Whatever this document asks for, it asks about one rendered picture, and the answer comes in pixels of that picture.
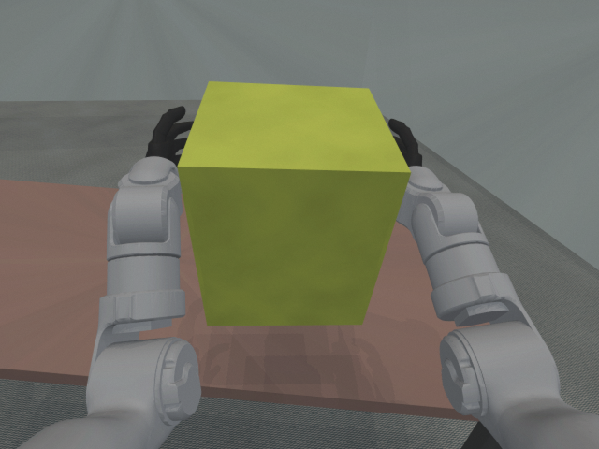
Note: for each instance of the table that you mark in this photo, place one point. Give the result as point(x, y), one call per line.
point(53, 271)

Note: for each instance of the robot left hand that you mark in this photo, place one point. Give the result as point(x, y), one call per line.
point(164, 143)

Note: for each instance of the robot left upper arm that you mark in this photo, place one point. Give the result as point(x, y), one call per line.
point(139, 390)

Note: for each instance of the right robot forearm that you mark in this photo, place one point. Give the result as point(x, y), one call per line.
point(468, 287)

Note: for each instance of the carton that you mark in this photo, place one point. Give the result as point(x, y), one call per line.
point(291, 193)

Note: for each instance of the left robot forearm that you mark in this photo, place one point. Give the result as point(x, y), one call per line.
point(143, 250)

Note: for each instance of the robot right hand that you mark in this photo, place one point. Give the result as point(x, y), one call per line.
point(406, 143)

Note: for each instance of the robot right upper arm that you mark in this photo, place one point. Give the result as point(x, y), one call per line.
point(502, 375)

